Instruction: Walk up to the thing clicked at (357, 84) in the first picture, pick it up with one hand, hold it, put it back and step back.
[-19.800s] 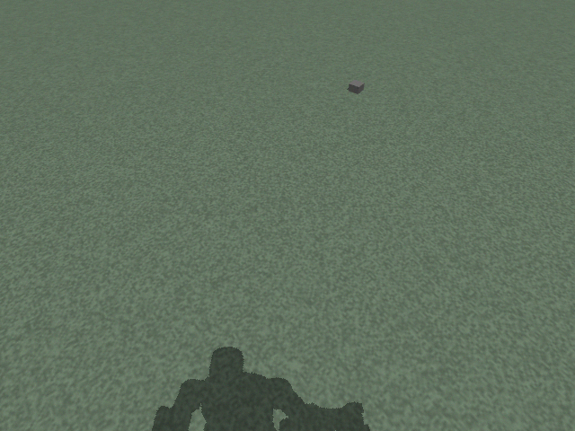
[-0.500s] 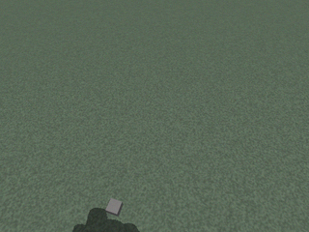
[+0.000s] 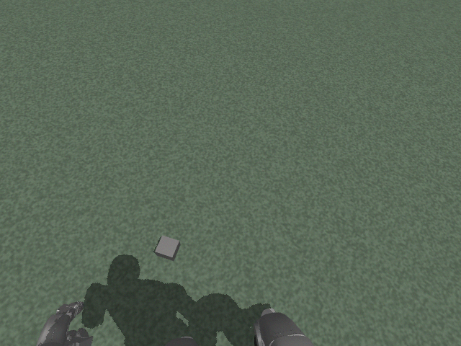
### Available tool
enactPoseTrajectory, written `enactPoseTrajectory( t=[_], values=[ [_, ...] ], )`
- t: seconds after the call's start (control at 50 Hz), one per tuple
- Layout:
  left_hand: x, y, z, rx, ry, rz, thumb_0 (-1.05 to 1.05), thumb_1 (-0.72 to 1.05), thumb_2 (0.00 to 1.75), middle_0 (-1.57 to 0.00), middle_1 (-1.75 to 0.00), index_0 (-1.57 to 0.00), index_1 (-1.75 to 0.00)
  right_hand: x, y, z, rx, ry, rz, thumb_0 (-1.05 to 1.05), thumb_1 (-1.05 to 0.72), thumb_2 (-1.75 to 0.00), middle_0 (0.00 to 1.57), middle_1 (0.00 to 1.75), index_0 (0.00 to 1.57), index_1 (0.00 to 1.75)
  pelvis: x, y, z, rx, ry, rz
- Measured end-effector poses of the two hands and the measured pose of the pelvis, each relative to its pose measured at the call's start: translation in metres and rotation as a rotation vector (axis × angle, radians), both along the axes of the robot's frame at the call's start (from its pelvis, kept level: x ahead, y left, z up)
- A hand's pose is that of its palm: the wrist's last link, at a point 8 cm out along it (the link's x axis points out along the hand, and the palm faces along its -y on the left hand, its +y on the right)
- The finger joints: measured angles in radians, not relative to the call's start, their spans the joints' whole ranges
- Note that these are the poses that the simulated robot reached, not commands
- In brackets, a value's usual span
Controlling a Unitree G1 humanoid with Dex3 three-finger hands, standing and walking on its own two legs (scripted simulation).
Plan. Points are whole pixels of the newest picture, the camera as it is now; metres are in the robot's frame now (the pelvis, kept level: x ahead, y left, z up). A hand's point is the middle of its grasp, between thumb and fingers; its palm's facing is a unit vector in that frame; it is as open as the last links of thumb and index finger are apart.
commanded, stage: walk up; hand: left
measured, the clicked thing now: (168, 248) +0.52 +0.22 -0.73
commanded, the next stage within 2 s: stand in 1.74 s
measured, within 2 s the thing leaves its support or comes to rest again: neither
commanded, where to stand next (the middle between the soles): +0.13 -0.01 m, yaw -1 degrees
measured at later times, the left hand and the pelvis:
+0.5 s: hand out of the picture -0.05 +0.24 -0.13, palm faces -0.07 -0.92 -0.40, open 7.4 cm; pelvis -0.14 -0.03 +0.01, yaw -5 degrees
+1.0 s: hand out of the picture -0.18 +0.23 -0.14, palm faces +0.00 -0.94 -0.34, open 7.4 cm; pelvis -0.25 -0.04 +0.01, yaw -2 degrees
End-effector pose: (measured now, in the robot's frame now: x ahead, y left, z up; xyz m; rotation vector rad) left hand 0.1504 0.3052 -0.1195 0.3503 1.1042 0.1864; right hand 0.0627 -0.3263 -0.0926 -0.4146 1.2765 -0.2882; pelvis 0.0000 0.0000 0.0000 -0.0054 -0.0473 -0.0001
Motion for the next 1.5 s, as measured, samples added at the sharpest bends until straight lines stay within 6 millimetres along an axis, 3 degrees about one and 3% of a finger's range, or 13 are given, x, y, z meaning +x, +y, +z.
enactPoseTrajectory(
  t=[0.08, 0.22, 0.4, 0.5, 0.64, 0.72, 0.8, 0.92, 1.1, 1.2, 1.32, 1.5],
  values=[
    [-0.022, 0.003, 0.004, -0.015, 0.023, 0.005, 0.01, 0.91, 0.9, -0.2, -0.3, -0.2, -0.3, -0.026, 0.015, 0.01, 0.004, 0.019, -0.013, 0.01, -0.9, -0.9, 0.2, 0.3, 0.21, 0.3, -0.014, 0.004, 0.011, -0.018, 0.011, -0.012],
    [-0.081, 0.008, 0.005, -0.002, 0.112, -0.013, 0.01, 0.91, 0.9, -0.2, -0.3, -0.2, -0.3, -0.044, 0.022, 0.014, 0.007, -0.072, -0.02, 0.01, -0.9, -0.9, 0.2, 0.3, 0.21, 0.3, -0.046, 0.006, 0.014, -0.023, 0.013, -0.058],
    [-0.152, -0.01, 0.01, 0.037, 0.115, -0.031, 0.01, 0.91, 0.9, -0.2, -0.3, -0.2, -0.3, -0.081, -0.01, -0.006, 0.034, -0.171, -0.001, 0.01, -0.9, -0.9, 0.2, 0.3, 0.21, 0.3, -0.109, -0.017, -0.001, -0.012, 0.002, -0.108],
    [-0.2, -0.025, 0.029, 0.038, 0.104, -0.003, 0.01, 0.91, 0.9, -0.21, -0.3, -0.2, -0.3, -0.114, -0.024, -0.006, 0.045, -0.156, -0.017, 0.01, -0.9, -0.9, 0.2, 0.3, 0.21, 0.3, -0.136, -0.027, 0.007, 0.025, -0.001, -0.087],
    [-0.223, -0.03, 0.037, 0.05, 0.018, 0.005, 0.01, 0.9, 0.9, -0.21, -0.3, -0.2, -0.3, -0.171, -0.026, -0.006, 0.036, -0.078, 0.025, 0.01, -0.9, -0.9, 0.2, 0.3, 0.21, 0.3, -0.176, -0.029, 0.01, 0.026, 0.015, -0.027],
    [-0.235, -0.025, 0.025, 0.021, -0.045, 0.009, 0.01, 0.9, 0.9, -0.21, -0.3, -0.2, -0.3, -0.199, -0.018, -0.009, 0.024, -0.041, 0.057, 0.01, -0.9, -0.9, 0.2, 0.3, 0.21, 0.3, -0.2, -0.025, 0.001, 0.013, 0.014, 0.015],
    [-0.261, -0.024, 0.016, -0.016, -0.023, 0.033, 0.01, 0.9, 0.9, -0.21, -0.3, -0.2, -0.3, -0.222, -0.006, -0.002, 0.036, -0.046, 0.066, 0.01, -0.9, -0.9, 0.2, 0.3, 0.21, 0.3, -0.221, -0.023, 0.005, 0.019, -0.004, 0.018],
    [-0.306, -0.029, 0.014, -0.046, 0.027, 0.06, 0.01, 0.91, 0.9, -0.21, -0.3, -0.2, -0.3, -0.234, -0.005, 0.011, 0.039, -0.106, 0.08, 0.01, -0.9, -0.9, 0.2, 0.3, 0.21, 0.3, -0.242, -0.029, 0.013, -0.004, -0.006, 0.0],
    [-0.367, -0.041, 0.018, -0.008, 0.095, 0.069, 0.01, 0.91, 0.9, -0.21, -0.3, -0.2, -0.3, -0.235, -0.024, 0.005, 0.079, -0.175, 0.065, 0.01, -0.9, -0.9, 0.2, 0.3, 0.21, 0.3, -0.262, -0.044, 0.012, -0.02, -0.013, -0.02],
    [-0.374, -0.036, 0.02, -0.01, 0.092, 0.091, 0.01, 0.9, 0.9, -0.21, -0.3, -0.2, -0.3, -0.245, -0.021, 0.0, 0.084, -0.145, 0.067, 0.01, -0.9, -0.9, 0.2, 0.3, 0.21, 0.3, -0.264, -0.037, 0.012, 0.0, -0.012, 0.002],
    [-0.361, -0.036, 0.021, -0.021, 0.084, 0.092, 0.01, 0.9, 0.9, -0.21, -0.3, -0.2, -0.3, -0.255, -0.009, 0.0, 0.118, -0.105, 0.056, 0.01, -0.9, -0.9, 0.2, 0.3, 0.21, 0.3, -0.259, -0.04, 0.017, 0.005, -0.005, -0.007],
    [-0.332, -0.046, 0.027, -0.017, 0.057, 0.065, 0.01, 0.91, 0.9, -0.2, -0.3, -0.2, -0.3, -0.237, -0.009, 0.0, 0.137, -0.121, 0.037, 0.01, -0.9, -0.9, 0.2, 0.3, 0.21, 0.3, -0.251, -0.046, 0.022, -0.005, -0.001, -0.001]
  ],
)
